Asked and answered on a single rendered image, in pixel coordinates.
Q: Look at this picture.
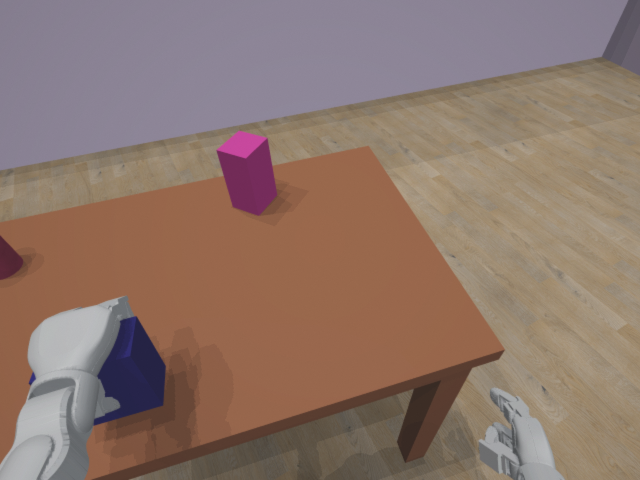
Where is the table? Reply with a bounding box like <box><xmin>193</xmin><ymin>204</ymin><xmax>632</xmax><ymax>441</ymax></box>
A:
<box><xmin>0</xmin><ymin>146</ymin><xmax>505</xmax><ymax>480</ymax></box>

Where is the robot right hand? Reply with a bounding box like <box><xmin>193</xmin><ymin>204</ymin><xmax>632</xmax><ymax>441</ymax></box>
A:
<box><xmin>479</xmin><ymin>388</ymin><xmax>556</xmax><ymax>480</ymax></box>

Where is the sponge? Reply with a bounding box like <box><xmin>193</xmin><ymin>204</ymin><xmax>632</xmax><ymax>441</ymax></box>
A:
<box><xmin>29</xmin><ymin>316</ymin><xmax>166</xmax><ymax>426</ymax></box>

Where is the robot left hand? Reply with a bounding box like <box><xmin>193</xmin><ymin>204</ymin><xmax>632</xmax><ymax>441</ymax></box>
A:
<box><xmin>27</xmin><ymin>295</ymin><xmax>134</xmax><ymax>419</ymax></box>

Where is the robot left forearm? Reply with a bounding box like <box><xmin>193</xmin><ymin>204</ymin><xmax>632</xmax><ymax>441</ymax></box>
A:
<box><xmin>0</xmin><ymin>369</ymin><xmax>100</xmax><ymax>480</ymax></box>

